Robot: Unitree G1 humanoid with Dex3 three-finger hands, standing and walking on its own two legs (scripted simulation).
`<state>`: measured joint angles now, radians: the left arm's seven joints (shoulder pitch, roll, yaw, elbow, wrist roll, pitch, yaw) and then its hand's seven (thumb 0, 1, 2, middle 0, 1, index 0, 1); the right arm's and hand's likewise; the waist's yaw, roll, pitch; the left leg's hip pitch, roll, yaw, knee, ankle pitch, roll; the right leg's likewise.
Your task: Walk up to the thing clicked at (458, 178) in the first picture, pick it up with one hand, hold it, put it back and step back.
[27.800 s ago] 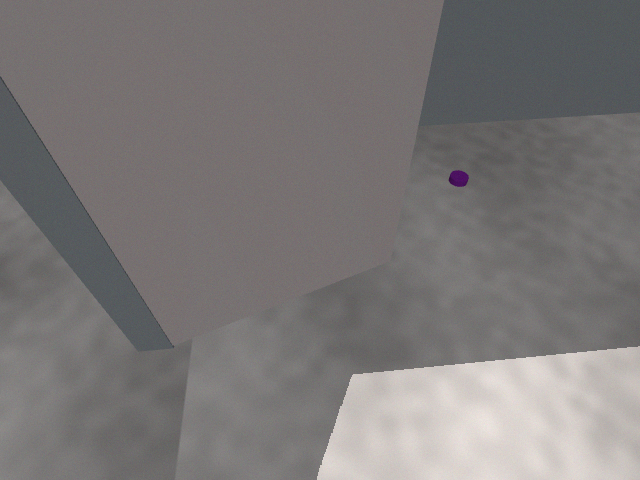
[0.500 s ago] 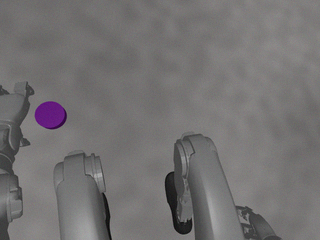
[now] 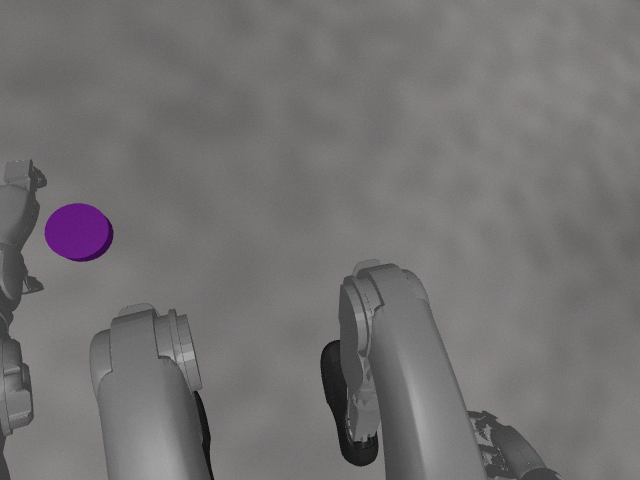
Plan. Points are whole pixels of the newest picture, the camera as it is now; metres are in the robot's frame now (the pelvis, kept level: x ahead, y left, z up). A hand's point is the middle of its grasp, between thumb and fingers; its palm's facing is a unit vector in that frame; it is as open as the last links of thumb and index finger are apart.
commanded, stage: rise first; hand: left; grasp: from above
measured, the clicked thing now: (80, 232) +0.46 +0.27 -0.30
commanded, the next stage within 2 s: approach in 1.40 s
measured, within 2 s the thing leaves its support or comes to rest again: neither
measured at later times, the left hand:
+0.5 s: hand (15, 239) +0.43 +0.31 -0.18, palm faces -0.43 -0.09 -0.90, open 14.0 cm
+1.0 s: hand (18, 242) +0.42 +0.31 -0.18, palm faces -0.43 -0.09 -0.90, open 13.7 cm
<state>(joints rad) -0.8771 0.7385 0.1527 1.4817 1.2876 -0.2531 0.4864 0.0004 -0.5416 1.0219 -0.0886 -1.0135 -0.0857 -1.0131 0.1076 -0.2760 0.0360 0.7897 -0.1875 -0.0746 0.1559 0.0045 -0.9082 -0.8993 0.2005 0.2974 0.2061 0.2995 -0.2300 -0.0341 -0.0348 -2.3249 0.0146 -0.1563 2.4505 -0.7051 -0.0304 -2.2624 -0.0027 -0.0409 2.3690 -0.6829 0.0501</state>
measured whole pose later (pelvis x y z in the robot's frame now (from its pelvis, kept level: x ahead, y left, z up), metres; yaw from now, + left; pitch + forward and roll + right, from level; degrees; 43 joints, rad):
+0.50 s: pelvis +0.00 +0.00 +0.00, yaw -1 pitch +33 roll -8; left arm -0.86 0.76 0.16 1.45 1.28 -0.25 0.48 0.00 -0.53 1.01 -0.11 -1.01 -0.10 -1.02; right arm 0.12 -0.27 0.05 0.79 -0.19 -0.08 0.17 0.00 -0.91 -0.90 0.20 0.30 0.21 0.30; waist -0.24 -0.03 -0.04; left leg -2.34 0.01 -0.16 2.46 -0.71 -0.03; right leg -2.26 0.00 -0.05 2.37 -0.69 0.05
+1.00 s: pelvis +0.00 +0.00 +0.00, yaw +0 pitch +32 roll -8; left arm -0.87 0.75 0.14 1.46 1.29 -0.26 0.48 0.00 -0.48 0.98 -0.17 -0.94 -0.16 -0.96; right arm 0.12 -0.28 0.05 0.79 -0.19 -0.08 0.17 0.00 -0.91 -0.90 0.20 0.30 0.21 0.30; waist -0.24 -0.03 -0.04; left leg -2.33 0.01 -0.16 2.45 -0.69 -0.03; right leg -2.26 0.00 -0.05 2.36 -0.67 0.05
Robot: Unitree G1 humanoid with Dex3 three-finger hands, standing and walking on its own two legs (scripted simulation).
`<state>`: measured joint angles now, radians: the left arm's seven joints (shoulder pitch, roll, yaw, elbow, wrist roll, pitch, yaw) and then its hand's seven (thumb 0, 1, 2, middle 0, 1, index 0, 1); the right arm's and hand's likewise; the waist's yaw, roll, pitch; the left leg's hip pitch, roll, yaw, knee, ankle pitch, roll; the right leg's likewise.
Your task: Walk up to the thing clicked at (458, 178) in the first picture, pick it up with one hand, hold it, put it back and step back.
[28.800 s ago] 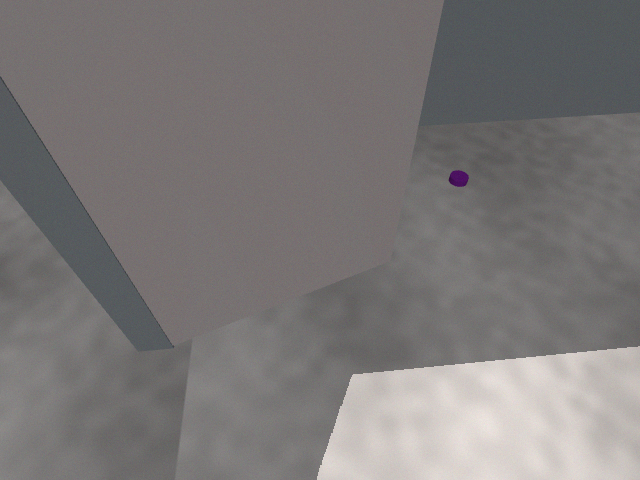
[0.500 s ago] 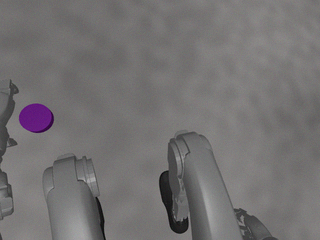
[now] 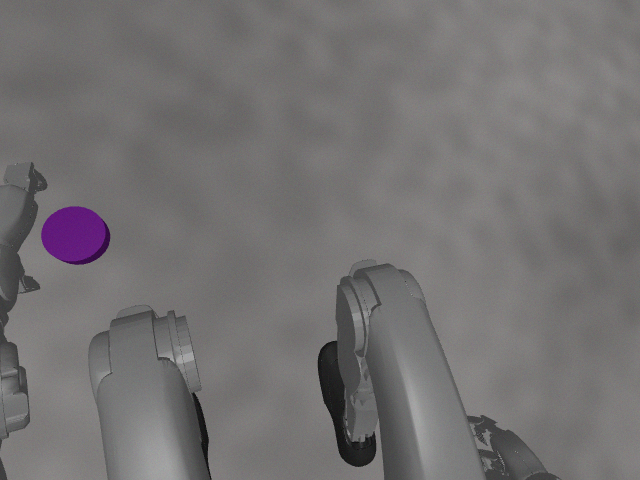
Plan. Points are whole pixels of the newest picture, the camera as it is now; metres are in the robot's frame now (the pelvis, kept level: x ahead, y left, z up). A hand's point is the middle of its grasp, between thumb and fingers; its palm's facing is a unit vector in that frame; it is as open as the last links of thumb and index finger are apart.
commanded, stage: rise first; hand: left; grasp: from above
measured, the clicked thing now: (77, 235) +0.47 +0.27 -0.30
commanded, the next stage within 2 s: approach in 0.40 s
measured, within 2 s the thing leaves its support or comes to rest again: neither
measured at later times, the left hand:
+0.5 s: hand (13, 242) +0.43 +0.31 -0.18, palm faces -0.45 -0.09 -0.89, open 13.5 cm
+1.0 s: hand (81, 206) +0.48 +0.24 -0.20, palm faces -0.38 -0.08 -0.92, open 14.1 cm
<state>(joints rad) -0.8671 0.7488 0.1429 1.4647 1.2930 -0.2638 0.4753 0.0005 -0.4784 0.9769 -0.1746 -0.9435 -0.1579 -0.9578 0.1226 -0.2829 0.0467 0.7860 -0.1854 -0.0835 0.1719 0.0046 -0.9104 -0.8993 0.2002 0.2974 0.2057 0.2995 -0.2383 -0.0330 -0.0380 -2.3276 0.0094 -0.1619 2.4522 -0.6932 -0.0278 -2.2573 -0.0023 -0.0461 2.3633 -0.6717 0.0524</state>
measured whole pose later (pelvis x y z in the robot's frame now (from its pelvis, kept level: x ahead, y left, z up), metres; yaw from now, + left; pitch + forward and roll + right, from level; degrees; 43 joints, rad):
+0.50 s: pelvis +0.00 +0.00 +0.00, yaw +0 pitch +32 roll -8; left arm -0.88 0.76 0.14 1.49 1.29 -0.26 0.47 0.00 -0.44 0.94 -0.21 -0.91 -0.19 -0.92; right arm 0.13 -0.28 0.06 0.79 -0.20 -0.10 0.19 0.00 -0.91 -0.90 0.20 0.30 0.21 0.30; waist -0.25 -0.03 -0.03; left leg -2.33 0.01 -0.17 2.46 -0.69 -0.03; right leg -2.26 0.00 -0.05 2.37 -0.67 0.05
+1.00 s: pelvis +0.00 +0.00 -0.01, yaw -2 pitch +32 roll -9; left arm -1.00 0.74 0.15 1.61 1.33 -0.18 0.59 0.00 -0.54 1.02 -0.10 -0.99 -0.09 -1.00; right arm 0.15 -0.30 0.11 0.76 -0.22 -0.15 0.22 0.00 -0.90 -0.89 0.20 0.30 0.20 0.30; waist -0.35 -0.03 0.00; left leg -2.36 0.02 -0.19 2.49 -0.70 -0.03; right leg -2.29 0.01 -0.06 2.38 -0.66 0.05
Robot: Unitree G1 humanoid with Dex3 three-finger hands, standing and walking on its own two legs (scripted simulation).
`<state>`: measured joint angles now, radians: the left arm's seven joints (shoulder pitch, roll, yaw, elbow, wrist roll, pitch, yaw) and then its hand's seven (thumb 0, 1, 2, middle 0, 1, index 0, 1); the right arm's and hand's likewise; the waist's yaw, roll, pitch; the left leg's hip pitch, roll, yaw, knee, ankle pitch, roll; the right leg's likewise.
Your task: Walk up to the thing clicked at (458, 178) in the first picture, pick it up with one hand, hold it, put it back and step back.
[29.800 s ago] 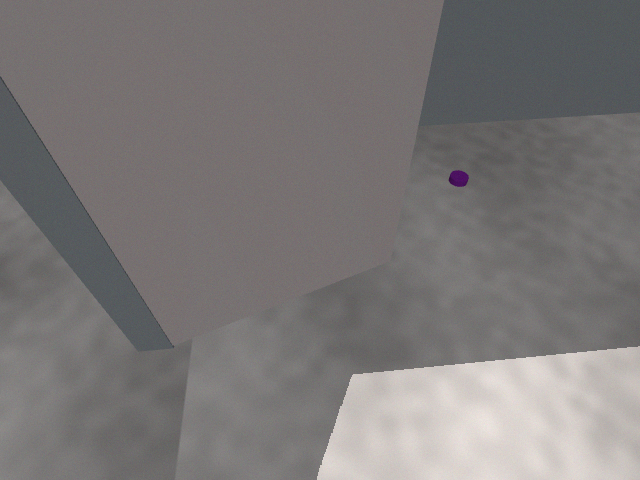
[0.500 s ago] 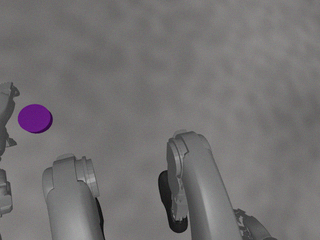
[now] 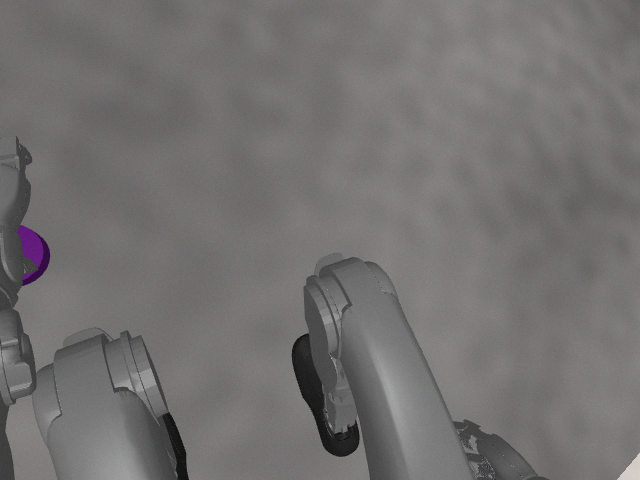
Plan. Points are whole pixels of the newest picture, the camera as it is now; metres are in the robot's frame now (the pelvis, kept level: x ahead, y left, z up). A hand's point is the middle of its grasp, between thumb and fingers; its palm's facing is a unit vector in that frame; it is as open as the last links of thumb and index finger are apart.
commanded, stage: rest palm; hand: left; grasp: from above
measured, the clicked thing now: (10, 255) +0.46 +0.29 -0.29
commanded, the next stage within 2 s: close in 1.70 s
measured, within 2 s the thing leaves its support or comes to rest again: neither
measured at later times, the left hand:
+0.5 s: hand (17, 270) +0.42 +0.27 -0.25, palm faces -0.45 -0.14 -0.88, open 14.2 cm
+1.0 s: hand out of the picture +0.44 +0.30 -0.26, palm faces -0.52 -0.16 -0.84, open 14.4 cm
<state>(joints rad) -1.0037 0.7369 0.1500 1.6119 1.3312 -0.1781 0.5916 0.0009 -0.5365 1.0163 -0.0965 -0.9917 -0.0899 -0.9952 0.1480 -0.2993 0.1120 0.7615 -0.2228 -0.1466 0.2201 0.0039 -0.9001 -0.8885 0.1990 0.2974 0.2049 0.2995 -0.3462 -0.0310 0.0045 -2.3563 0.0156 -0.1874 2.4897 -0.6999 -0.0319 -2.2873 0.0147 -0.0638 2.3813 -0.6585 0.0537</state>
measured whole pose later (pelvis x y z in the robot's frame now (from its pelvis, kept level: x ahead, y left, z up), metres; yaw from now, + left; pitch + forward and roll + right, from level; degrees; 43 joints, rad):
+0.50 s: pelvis +0.00 +0.00 -0.01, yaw -2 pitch +28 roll -11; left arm -0.91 0.83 0.11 1.64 1.37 -0.36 0.66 0.00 -0.53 0.98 -0.07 -0.99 -0.07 -0.99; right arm 0.07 -0.31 0.17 0.77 -0.29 -0.16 0.24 0.00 -0.90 -0.90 0.20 0.30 0.20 0.30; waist -0.33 -0.12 0.08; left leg -2.32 0.01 -0.23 2.56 -0.74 -0.04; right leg -2.23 0.02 -0.10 2.42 -0.69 0.06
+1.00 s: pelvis +0.00 +0.01 -0.01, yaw -3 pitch +28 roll -13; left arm -0.98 0.91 0.16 1.73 1.21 -0.18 0.56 0.00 -0.56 0.99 -0.07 -1.00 -0.06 -1.01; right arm 0.10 -0.32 0.22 0.75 -0.28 -0.25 0.33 0.00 -0.92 -0.90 0.20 0.30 0.20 0.30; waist -0.37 -0.09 0.16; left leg -2.35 0.01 -0.24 2.58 -0.74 -0.02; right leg -2.25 0.03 -0.10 2.41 -0.68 0.08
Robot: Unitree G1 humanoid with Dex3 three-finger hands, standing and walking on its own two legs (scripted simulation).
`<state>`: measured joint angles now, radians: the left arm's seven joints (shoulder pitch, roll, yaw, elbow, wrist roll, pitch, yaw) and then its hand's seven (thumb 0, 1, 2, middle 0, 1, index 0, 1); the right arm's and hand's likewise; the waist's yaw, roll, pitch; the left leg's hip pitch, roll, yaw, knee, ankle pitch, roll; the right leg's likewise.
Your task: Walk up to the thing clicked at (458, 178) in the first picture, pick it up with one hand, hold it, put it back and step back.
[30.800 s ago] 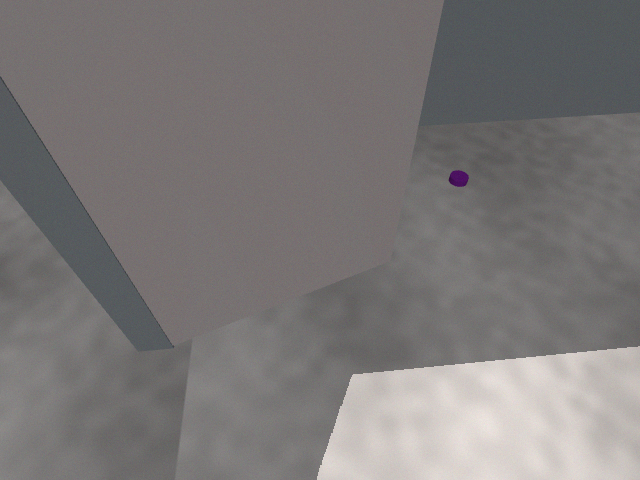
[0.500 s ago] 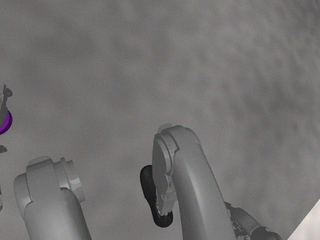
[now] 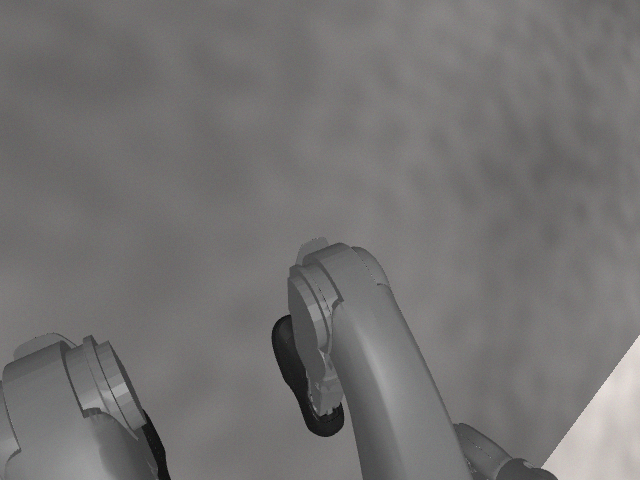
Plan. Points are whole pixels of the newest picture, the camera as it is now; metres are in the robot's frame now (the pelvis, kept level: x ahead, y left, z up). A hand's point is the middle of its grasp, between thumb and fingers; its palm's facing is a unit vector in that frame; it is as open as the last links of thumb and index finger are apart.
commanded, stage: rest palm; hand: left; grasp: from above
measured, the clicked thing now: out of the picture +0.44 +0.30 -0.28
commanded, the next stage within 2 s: close in 0.70 s
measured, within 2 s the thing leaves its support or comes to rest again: neither
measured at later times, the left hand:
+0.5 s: hand out of the picture +0.44 +0.30 -0.24, palm faces -0.34 -0.13 -0.93, open 14.6 cm
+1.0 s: hand out of the picture +0.42 +0.27 -0.25, palm faces -0.40 -0.08 -0.91, open 14.1 cm
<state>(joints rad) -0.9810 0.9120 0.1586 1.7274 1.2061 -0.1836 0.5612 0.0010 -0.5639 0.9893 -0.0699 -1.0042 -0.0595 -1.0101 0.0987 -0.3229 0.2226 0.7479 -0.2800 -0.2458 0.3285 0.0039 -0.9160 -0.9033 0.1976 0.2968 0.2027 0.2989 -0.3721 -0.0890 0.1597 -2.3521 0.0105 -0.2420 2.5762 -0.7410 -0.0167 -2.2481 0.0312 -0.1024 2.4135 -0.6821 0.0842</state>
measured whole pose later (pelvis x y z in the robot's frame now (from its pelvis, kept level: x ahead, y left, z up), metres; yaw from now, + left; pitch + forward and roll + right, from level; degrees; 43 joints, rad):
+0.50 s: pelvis -0.01 +0.01 +0.01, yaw -2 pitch +27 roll -14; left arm -1.03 0.89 0.11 1.79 1.23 -0.08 0.79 0.00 -0.59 1.02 -0.07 -0.95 -0.04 -0.98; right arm 0.05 -0.36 0.21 0.73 -0.28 -0.31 0.35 0.00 -0.91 -0.90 0.20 0.30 0.20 0.30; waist -0.39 -0.13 0.12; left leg -2.35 0.02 -0.25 2.56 -0.72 0.00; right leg -2.23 0.05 -0.12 2.37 -0.65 0.08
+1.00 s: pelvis -0.01 +0.00 +0.01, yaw -2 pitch +24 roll -14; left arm -0.95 0.92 0.04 1.75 1.34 -0.30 0.80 0.00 -0.50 0.98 -0.07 -1.03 -0.07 -1.03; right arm 0.02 -0.32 0.29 0.72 -0.31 -0.28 0.31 0.00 -0.90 -0.90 0.20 0.30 0.20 0.30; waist -0.38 -0.15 0.19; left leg -2.28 0.03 -0.30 2.57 -0.74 -0.03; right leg -2.18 0.05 -0.15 2.37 -0.65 0.08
